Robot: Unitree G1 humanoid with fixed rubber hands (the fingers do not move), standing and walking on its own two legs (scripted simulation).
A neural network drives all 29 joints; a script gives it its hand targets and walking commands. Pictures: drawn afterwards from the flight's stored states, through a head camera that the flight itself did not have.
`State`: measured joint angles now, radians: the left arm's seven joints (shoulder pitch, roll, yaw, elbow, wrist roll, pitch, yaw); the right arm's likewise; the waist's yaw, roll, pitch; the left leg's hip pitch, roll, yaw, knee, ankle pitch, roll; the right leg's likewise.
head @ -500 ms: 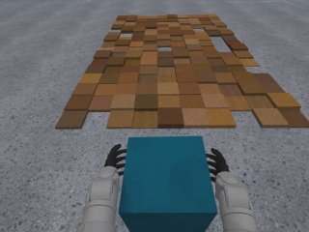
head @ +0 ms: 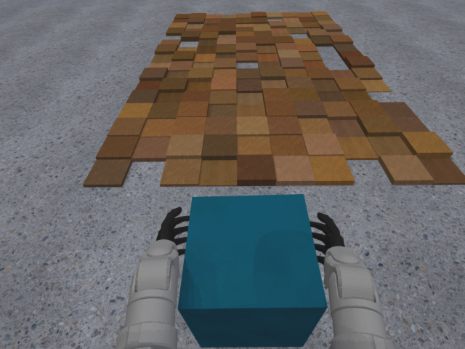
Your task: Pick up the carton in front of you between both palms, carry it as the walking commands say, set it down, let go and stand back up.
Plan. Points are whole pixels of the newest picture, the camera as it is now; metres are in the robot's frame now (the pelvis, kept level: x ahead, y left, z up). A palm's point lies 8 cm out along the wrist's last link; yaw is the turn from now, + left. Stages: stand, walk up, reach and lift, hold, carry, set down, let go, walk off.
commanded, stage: reach and lift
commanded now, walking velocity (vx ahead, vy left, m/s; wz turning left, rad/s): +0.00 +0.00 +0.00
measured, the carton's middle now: (249, 274) +0.30 +0.00 -0.05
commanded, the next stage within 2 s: hold in 0.50 s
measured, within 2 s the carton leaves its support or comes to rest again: neither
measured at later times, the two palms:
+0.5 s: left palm (165, 243) +0.31 +0.15 +0.04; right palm (334, 250) +0.30 -0.15 +0.04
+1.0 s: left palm (162, 246) +0.29 +0.15 +0.06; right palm (338, 252) +0.29 -0.15 +0.05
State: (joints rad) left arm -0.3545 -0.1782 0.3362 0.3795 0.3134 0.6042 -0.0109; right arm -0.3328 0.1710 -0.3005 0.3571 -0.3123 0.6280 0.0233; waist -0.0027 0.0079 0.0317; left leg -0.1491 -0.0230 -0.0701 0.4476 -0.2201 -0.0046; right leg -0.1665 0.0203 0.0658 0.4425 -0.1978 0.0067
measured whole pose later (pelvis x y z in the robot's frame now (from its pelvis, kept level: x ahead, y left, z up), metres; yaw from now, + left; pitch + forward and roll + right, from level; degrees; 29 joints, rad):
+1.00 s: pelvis +0.00 +0.00 +0.00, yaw +0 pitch -8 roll +0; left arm -0.32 -0.17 0.27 0.26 0.29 0.74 -0.01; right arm -0.29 0.16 -0.24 0.24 -0.28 0.76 0.01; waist 0.00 0.01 0.04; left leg -0.05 -0.02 -0.07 0.40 -0.20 -0.01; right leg -0.07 0.02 0.06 0.39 -0.18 0.00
